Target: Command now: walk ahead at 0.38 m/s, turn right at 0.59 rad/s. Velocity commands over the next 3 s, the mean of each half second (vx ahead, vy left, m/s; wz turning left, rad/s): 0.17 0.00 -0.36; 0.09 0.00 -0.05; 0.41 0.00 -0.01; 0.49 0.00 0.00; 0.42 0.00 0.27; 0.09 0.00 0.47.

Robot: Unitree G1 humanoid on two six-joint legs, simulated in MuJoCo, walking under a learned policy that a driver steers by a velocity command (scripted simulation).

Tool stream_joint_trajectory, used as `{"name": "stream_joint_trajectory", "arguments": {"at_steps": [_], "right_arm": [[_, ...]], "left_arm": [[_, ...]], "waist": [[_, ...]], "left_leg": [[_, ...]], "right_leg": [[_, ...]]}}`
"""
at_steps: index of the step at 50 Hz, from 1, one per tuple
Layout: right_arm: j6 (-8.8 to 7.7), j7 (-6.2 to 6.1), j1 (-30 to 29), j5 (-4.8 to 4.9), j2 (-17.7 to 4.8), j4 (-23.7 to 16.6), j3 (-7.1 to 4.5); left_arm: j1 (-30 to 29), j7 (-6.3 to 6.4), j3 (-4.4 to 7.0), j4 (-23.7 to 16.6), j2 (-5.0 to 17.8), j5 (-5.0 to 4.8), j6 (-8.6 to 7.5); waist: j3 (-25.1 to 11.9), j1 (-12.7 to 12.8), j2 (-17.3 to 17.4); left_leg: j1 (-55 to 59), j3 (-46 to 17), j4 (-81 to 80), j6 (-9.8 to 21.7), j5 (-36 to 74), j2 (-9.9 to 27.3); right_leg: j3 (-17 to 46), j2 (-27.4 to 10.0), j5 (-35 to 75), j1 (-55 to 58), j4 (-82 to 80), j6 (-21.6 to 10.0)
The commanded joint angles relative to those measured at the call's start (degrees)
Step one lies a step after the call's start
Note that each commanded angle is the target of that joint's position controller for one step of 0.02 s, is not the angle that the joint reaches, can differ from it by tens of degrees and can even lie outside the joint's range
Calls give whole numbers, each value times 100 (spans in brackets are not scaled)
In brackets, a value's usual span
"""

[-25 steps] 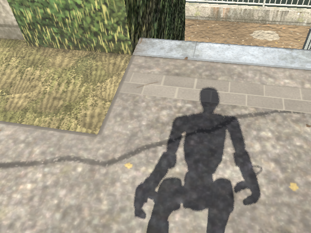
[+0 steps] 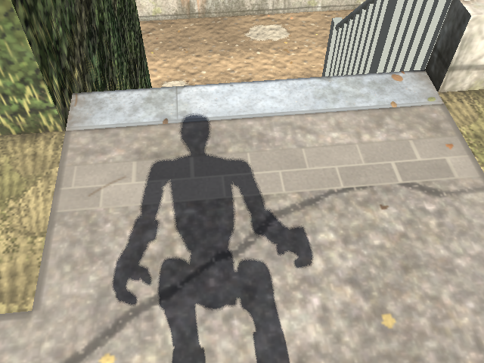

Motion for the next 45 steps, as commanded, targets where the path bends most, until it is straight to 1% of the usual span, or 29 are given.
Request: {"name": "stream_joint_trajectory", "arguments": {"at_steps": [1, 2, 4, 7, 10, 13, 14, 15, 16, 17, 18, 19, 20, 21, 22, 24, 26, 29, 31, 32, 33, 34, 35, 36, 37, 40, 41, 43, 45], "right_arm": [[-82, 23, 59, -36, -470, -152, -114], [-101, 24, 52, -13, -557, -97, -142], [-71, -16, 28, 9, -795, -50, -215], [74, -108, -60, 55, -929, -71, -238], [187, -125, 140, 150, -1037, 15, -234], [294, -125, 166, 269, -1183, 84, -266], [327, -132, 114, 307, -1171, 95, -258], [342, -125, 352, 248, -999, 154, -206], [317, -106, 542, 21, -722, 29, -80], [303, -15, 1126, -74, -313, -19, 114], [368, 37, 1002, 50, -733, 154, 14], [452, 41, 586, 202, -825, 43, -28], [540, -24, 408, 175, -723, 39, -17], [640, -101, 330, 115, -757, 62, -47], [729, -145, 443, 96, -730, 101, -55], [794, -213, 632, 80, -599, 206, -40], [803, -254, 524, 62, -472, 222, -1], [796, -243, 318, 62, -464, 207, 6], [770, -189, 483, 21, -379, 306, 19], [760, -158, 537, -55, -365, 345, 30], [742, -150, 550, -142, -539, 317, 22], [741, -177, 338, -76, -918, 281, -58], [706, -154, 198, -50, -683, 322, -20], [643, -147, 19, -86, -468, 286, 51], [585, -151, -62, -99, -416, 302, 75], [466, -174, 225, 1, -432, 437, 81], [469, -186, 468, 29, -472, 537, 61], [506, -209, 677, 85, -681, 577, -17], [453, -218, 916, 141, -868, 576, -84]], "left_arm": [[194, 4, 92, -473, 192, -4, 51], [104, 14, 82, -585, 150, 22, 88], [-97, 7, 58, -805, 124, 82, 114], [-485, -118, 17, -994, 103, 94, 105], [-948, -236, 31, -1226, 182, 114, 103], [-1051, -308, 111, -1406, 382, 164, 92], [-808, -306, 159, -1348, 447, 189, 74], [-426, -250, 280, -1221, 718, 224, 61], [19, -142, 407, -1252, 1277, 307, 74], [-156, -85, 322, -1429, 1404, 374, 102], [-81, -134, 162, -1413, 779, 314, 110], [-367, -178, 89, -1392, 603, 266, 94], [-668, -189, 72, -1356, 551, 214, 95], [-932, -184, 61, -1364, 556, 207, 111], [-1132, -174, 105, -1341, 693, 257, 125], [-1254, -139, 102, -1296, 623, 333, 123], [-1233, -95, 75, -1203, 506, 320, 112], [-1166, -32, 50, -1040, 455, 308, 149], [-1228, -10, 12, -939, 376, 250, 189], [-1054, -7, -30, -824, 249, 231, 191], [-896, -7, -66, -733, 139, 259, 177], [-656, -29, -39, -741, 158, 288, 155], [-835, -8, -24, -723, 159, 283, 151], [-992, 15, 8, -719, 236, 262, 156], [-988, 45, 26, -674, 225, 253, 174], [-832, 53, 55, -495, 227, 271, 197], [-740, 46, 57, -402, 191, 255, 194], [-699, 37, 100, -319, 208, 169, 169], [-903, -7, 99, -368, 99, 85, 38]], "waist": [[-178, 68, 589], [-114, 107, 578], [-187, 126, 587], [-378, 11, 605], [-480, -150, 634], [-497, -78, 674], [-590, 92, 603], [-815, 193, 327], [-1369, 271, -542], [-2052, -101, -1501], [-2499, 181, -681], [-1852, 134, -450], [-1475, 30, -167], [-1191, -70, -174], [-1038, -230, -333], [-992, -310, -471], [-1018, -221, -507], [-953, -97, -578], [-800, -249, -513], [-695, -269, -410], [-523, -188, -139], [-281, 153, 585], [-178, 102, 1022], [-29, 101, 1078], [-20, 123, 1079], [-28, 17, 648], [-156, -56, 545], [52, -159, 660], [365, -293, 992]], "left_leg": [[783, -1237, -1258, 1010, 1829, 1627], [726, -954, -1252, 1060, 2590, 1646], [782, -536, -1234, 1115, 3288, 1691], [766, 94, -1127, 997, 3216, 1502], [1026, 190, -847, 870, 2856, 1514], [1375, 44, -240, 705, 2637, 1697], [1362, 108, 208, 564, 2578, 1583], [1200, 271, 1020, 349, 2350, 1254], [203, 545, 2484, -9, 652, 848], [-1376, 120, 4223, -330, -3358, 212], [-1265, -724, 4539, -352, -3183, 442], [-1507, -669, 4542, -347, -2936, 575], [-1568, -659, 4264, -387, -2636, 689], [-1334, -666, 3981, -447, -2343, 757], [-838, -542, 3770, -500, -2031, 694], [-392, -431, 3277, -552, -1834, 565], [-187, -450, 2687, -524, -1679, 561], [103, -410, 1915, -434, -1327, 508], [656, -230, 967, -275, -681, 382], [919, -234, 506, -159, -399, 381], [1008, -682, 226, 17, -245, 768], [504, -967, 86, 260, -803, 1079], [-404, -1094, -324, 340, -2052, 1037], [-760, -1078, -538, 198, -2383, 947], [-844, -990, -546, 54, -2246, 878], [-455, -732, -228, -88, -1581, 693], [-285, -681, -190, -31, -1895, 640], [-143, -971, -313, 285, -2923, 778], [240, -2002, -922, 757, -3679, 1511]], "right_leg": [[108, -584, 181, -895, -105, 96], [52, -591, 236, -990, -363, 150], [-58, -596, 674, -1102, -1003, 234], [-345, -513, 1754, -634, -2135, 225], [-450, -330, 2046, -261, -3002, 130], [-526, -150, 1574, -23, -3667, -96], [-632, -5, 1827, 422, -4168, -215], [-637, 133, 2510, 1156, -4531, -361], [588, -988, 5173, 2459, -4261, -766], [2338, -2402, 6566, 3722, -4136, -1976], [2309, -2222, 5401, 3294, -4421, -1932], [1744, -1898, 4710, 2856, -4559, -1673], [1443, -1622, 3919, 2375, -4705, -1398], [1200, -1465, 3322, 1763, -4911, -1246], [912, -1276, 3034, 1087, -5098, -1181], [658, -1117, 2683, 691, -5250, -1209], [610, -1093, 2174, 695, -5286, -1208], [730, -1094, 995, 692, -5349, -1126], [647, -938, 65, 420, -5279, -877], [551, -753, -406, 264, -5231, -602], [416, -526, -681, 78, -4985, -291], [-33, -87, -514, 156, -4736, -28], [-342, 85, 159, 904, -4452, 117], [-319, 57, 575, 1283, -4291, 106], [-291, 4, 778, 1479, -4237, 43], [-137, -87, 1027, 1403, -4319, -101], [-223, -4, 540, 1346, -4280, -123], [-488, 241, -716, 747, -3923, -154], [-766, 335, -551, -52, -3240, -168]]}}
